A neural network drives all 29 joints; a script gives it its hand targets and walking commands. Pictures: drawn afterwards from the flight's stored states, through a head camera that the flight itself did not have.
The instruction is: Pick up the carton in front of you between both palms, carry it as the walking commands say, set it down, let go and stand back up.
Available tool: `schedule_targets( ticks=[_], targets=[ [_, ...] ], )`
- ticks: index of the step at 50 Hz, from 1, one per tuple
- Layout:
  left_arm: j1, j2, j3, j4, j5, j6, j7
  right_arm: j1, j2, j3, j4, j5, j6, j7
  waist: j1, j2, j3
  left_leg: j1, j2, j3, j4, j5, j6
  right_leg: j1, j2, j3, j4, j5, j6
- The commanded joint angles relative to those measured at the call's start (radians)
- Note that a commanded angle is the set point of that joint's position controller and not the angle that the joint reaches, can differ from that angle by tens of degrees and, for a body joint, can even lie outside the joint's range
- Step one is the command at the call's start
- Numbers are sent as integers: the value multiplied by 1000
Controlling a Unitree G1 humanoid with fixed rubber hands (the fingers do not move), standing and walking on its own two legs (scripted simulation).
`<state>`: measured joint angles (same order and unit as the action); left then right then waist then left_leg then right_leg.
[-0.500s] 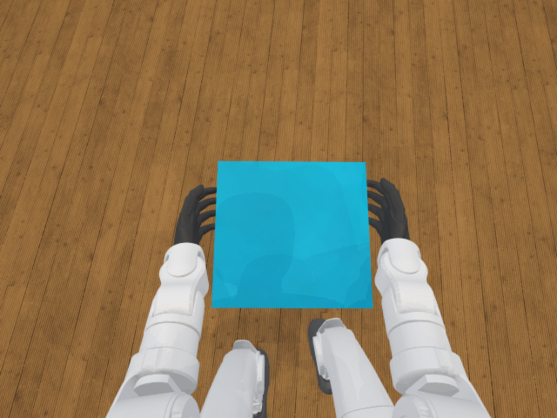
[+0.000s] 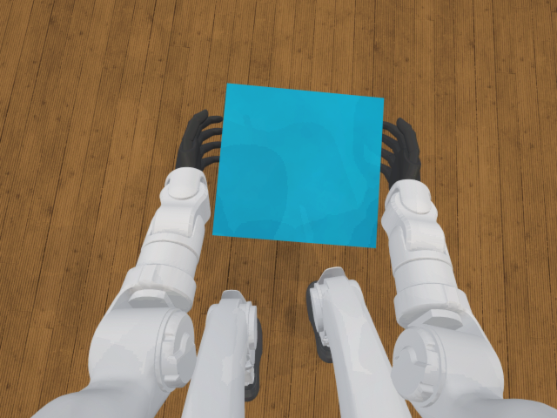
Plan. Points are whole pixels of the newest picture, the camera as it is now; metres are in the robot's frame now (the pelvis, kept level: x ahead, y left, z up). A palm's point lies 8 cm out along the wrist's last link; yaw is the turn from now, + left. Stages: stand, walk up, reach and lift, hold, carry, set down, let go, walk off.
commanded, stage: set down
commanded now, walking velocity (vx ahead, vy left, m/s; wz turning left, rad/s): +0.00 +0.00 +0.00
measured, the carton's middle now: (292, 180) +0.45 -0.05 -0.18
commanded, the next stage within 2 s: none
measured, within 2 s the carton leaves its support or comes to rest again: rests again in 1.56 s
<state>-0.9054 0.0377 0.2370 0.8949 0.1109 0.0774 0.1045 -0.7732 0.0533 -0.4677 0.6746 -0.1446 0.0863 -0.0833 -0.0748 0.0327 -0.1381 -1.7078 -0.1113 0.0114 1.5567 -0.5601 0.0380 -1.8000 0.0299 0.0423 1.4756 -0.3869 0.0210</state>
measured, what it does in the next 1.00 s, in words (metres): lowers itself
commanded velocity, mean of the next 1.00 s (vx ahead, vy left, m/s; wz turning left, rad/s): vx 0.00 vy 0.00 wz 0.00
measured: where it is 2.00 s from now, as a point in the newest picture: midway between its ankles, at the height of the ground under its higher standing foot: (287, 353)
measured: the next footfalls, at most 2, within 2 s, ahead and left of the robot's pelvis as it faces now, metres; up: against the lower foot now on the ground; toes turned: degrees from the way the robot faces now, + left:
none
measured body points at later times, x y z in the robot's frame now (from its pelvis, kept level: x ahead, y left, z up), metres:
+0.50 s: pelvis -0.02 -0.01 -0.12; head +0.31 -0.02 +0.19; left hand +0.52 +0.08 -0.26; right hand +0.45 -0.21 -0.26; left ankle +0.05 +0.09 -0.53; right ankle +0.12 -0.12 -0.53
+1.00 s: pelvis -0.02 +0.01 -0.18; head +0.33 +0.02 +0.09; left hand +0.54 +0.07 -0.36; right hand +0.47 -0.23 -0.33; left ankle +0.05 +0.09 -0.53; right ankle +0.12 -0.12 -0.53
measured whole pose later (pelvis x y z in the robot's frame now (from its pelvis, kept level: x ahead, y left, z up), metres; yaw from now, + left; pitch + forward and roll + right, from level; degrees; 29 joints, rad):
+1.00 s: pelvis -0.02 +0.01 -0.18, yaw -2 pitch +42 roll -3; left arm -1.43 0.27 0.01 1.13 0.01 0.18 0.12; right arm -1.24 -0.10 -0.48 0.88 0.04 0.17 -0.13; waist -0.15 -0.03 0.19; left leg -2.24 -0.10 0.04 2.18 -0.67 0.06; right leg -2.33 0.05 0.01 2.04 -0.44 0.06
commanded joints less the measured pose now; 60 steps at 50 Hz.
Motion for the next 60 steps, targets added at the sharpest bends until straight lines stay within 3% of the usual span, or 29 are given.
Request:
schedule_targets(
  ticks=[1,12,23,32,36,44,60],
  targets=[
    [-520,-762,-359,-100,-54,-41,-110,-523,723,449,-32,52,-5,87,-30,6,-917,233,-77,-74,-143,230,-37,642,115,-32,10,279,25],
    [-666,-696,-385,-88,-104,-12,-128,-668,699,480,-74,114,23,49,-29,11,-971,68,-81,-43,37,202,-30,559,116,-46,172,292,38],
    [-831,-643,-367,14,-125,20,-164,-856,652,423,-46,127,43,47,-52,25,-922,-71,-69,-38,178,160,-21,454,103,-65,318,264,39],
    [-978,-601,-395,78,-162,37,-178,-1008,578,388,-18,160,49,69,-87,63,-890,-89,-51,-48,279,171,-23,381,80,-86,445,270,38],
    [-1036,-583,-401,74,-165,28,-188,-974,651,356,87,195,60,103,-69,97,-851,-95,-37,-49,309,200,-20,336,83,-84,492,300,34],
    [-1021,-610,-431,12,-163,27,-193,-985,728,374,99,259,82,173,-19,112,-855,-23,-22,-67,349,341,-8,206,81,-99,551,358,40],
    [-1053,-553,-365,86,-126,33,-209,-968,613,217,238,196,77,208,-71,166,-615,-140,-8,-93,362,219,-4,8,62,-95,572,224,16]
  ],
)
